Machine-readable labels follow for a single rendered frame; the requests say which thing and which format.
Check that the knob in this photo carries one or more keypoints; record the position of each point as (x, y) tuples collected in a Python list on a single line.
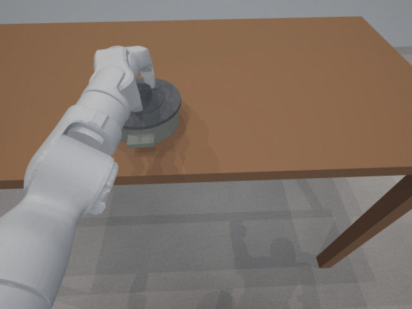
[(145, 92)]

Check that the left robot upper arm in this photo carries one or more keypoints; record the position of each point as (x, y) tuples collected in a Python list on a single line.
[(36, 236)]

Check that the pot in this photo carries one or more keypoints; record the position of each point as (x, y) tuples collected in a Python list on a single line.
[(149, 137)]

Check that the table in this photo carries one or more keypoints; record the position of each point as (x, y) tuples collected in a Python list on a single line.
[(262, 99)]

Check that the robot left hand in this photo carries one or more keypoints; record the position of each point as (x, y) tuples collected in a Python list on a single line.
[(146, 69)]

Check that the lid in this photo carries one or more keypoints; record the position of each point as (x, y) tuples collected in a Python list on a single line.
[(162, 107)]

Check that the robot left forearm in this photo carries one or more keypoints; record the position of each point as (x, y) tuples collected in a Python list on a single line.
[(102, 110)]

